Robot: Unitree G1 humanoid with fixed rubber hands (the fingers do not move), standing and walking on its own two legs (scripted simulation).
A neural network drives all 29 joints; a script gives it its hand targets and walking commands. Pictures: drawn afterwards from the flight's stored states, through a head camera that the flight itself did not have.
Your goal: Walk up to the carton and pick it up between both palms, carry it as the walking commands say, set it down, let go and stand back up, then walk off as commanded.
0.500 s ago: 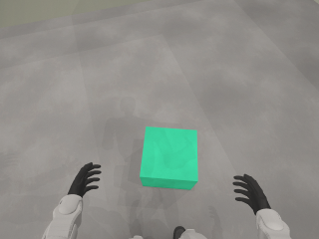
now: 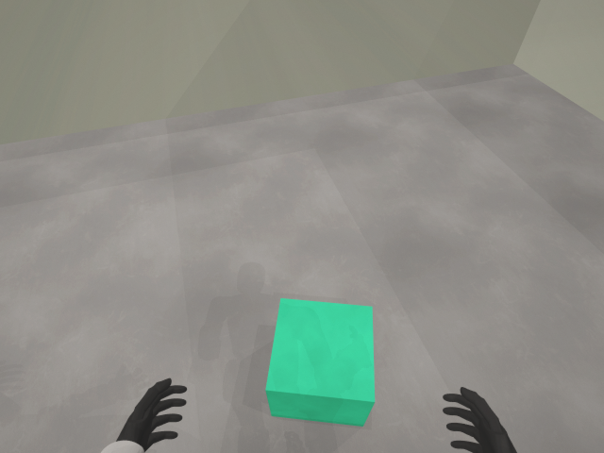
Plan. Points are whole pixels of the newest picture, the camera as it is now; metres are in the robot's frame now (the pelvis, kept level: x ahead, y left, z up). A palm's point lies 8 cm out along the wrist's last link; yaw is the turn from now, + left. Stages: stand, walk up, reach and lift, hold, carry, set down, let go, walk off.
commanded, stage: let go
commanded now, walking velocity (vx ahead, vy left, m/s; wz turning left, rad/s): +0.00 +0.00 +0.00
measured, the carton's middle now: (321, 361) +0.50 -0.03 -0.65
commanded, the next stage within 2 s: stand in 0.10 s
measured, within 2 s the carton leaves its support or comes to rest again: neither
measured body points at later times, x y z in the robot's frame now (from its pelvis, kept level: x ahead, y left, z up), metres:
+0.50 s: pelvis +0.03 +0.00 +0.00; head +0.04 -0.01 +0.45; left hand +0.17 +0.30 -0.09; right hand +0.17 -0.29 -0.10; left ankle -0.04 +0.10 -0.74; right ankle +0.02 -0.09 -0.74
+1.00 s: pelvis +0.02 +0.01 +0.01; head +0.01 +0.00 +0.46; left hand +0.13 +0.31 -0.10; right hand +0.14 -0.30 -0.10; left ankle -0.04 +0.10 -0.74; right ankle +0.02 -0.09 -0.74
